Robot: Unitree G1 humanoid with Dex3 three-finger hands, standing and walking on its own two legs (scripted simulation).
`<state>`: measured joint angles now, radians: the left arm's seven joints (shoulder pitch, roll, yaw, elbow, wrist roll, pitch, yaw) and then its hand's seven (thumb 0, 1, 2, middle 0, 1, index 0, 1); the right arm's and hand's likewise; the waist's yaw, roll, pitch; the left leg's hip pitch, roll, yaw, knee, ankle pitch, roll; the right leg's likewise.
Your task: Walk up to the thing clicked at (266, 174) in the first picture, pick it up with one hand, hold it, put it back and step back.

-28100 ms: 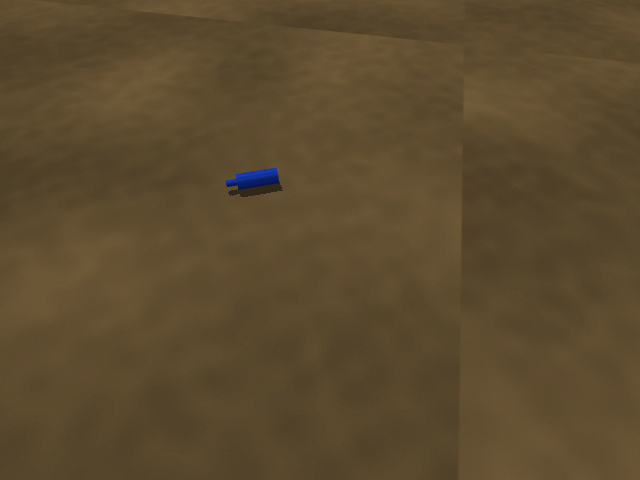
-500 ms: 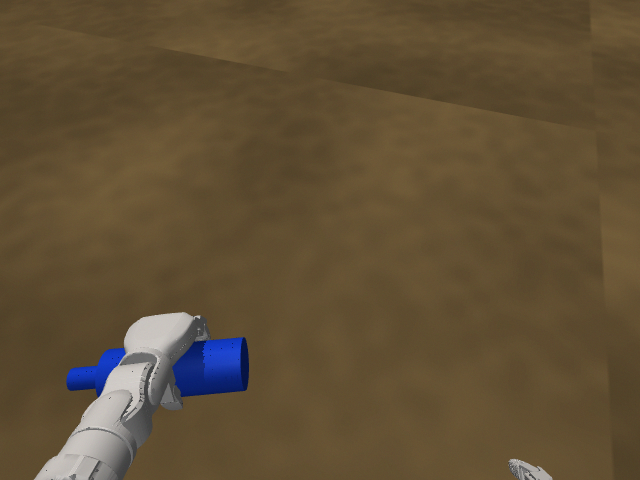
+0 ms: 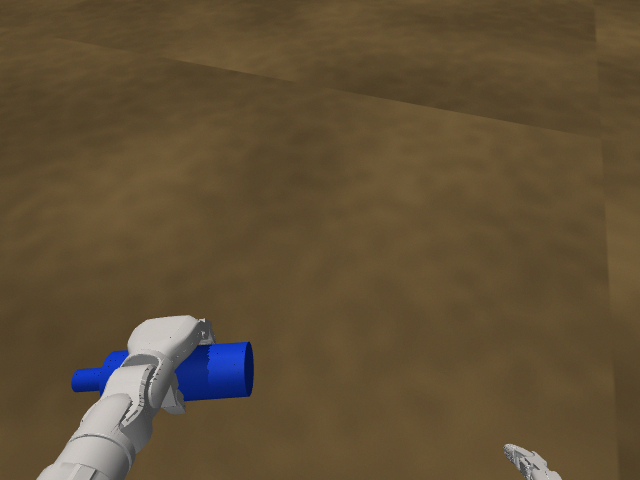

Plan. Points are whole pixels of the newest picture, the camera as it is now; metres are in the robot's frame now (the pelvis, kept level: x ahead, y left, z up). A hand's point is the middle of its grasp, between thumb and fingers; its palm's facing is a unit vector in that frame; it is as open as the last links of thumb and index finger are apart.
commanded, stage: hold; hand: left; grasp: from above
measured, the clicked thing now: (164, 374) +0.30 +0.25 -0.08
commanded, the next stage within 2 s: crouch in 0.72 s
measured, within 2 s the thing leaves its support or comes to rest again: neither
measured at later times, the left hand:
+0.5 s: hand (174, 373) +0.29 +0.22 -0.05, palm faces -0.47 -0.06 -0.88, open 10.3 cm
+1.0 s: hand (180, 369) +0.30 +0.22 -0.05, palm faces -0.47 -0.07 -0.88, open 10.2 cm
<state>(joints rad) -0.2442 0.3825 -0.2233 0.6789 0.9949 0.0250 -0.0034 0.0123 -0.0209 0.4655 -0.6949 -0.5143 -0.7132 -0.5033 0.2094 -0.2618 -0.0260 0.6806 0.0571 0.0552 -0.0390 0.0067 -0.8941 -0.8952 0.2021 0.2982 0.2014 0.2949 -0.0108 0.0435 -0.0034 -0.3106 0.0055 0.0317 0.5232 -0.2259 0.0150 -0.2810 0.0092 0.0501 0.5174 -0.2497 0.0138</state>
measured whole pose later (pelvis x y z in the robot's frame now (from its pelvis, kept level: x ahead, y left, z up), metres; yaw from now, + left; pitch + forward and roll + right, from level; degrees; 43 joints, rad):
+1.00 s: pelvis +0.01 +0.00 +0.00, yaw +0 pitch +1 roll +0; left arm -0.21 0.37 -0.21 0.65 1.01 0.01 0.01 0.01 -0.02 0.48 -0.68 -0.54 -0.70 -0.53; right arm 0.19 -0.25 -0.03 0.68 0.07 0.07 -0.05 0.01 -0.89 -0.90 0.20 0.30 0.20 0.30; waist -0.01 0.04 0.00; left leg -0.28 0.00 0.03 0.49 -0.23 0.01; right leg -0.26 0.01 0.04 0.49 -0.26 0.01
